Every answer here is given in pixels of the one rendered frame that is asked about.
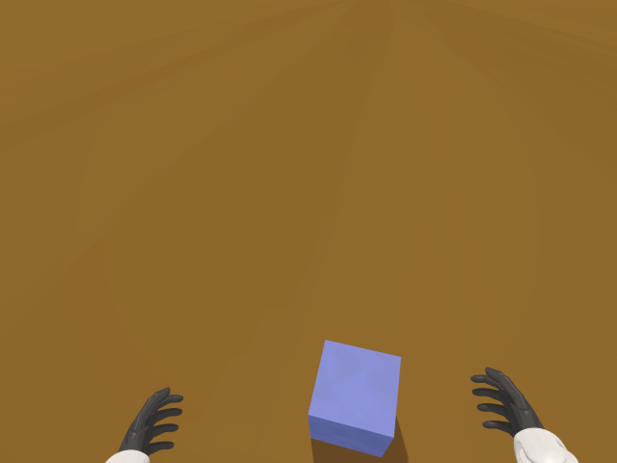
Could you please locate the right robot forearm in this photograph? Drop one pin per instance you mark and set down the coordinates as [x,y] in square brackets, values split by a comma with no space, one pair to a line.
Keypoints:
[537,445]

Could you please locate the carton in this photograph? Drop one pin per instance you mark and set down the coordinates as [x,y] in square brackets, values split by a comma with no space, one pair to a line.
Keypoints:
[354,399]

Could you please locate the left robot hand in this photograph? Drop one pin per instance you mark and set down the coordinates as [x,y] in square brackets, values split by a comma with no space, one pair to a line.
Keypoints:
[142,430]

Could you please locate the right robot hand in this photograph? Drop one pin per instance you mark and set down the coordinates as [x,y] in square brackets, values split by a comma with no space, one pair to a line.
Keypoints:
[515,408]

